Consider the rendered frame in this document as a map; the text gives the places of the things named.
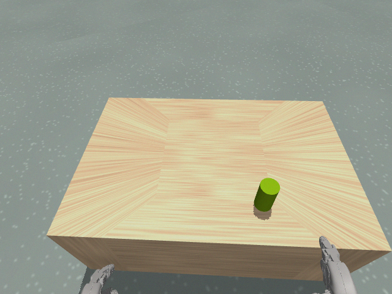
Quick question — can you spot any right robot hand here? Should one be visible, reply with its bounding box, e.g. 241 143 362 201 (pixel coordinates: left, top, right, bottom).
313 236 358 294

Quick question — can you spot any left robot hand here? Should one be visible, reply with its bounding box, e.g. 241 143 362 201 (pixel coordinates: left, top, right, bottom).
81 264 118 294

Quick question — can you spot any can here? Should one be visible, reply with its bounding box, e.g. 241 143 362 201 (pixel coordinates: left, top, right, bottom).
254 178 280 212

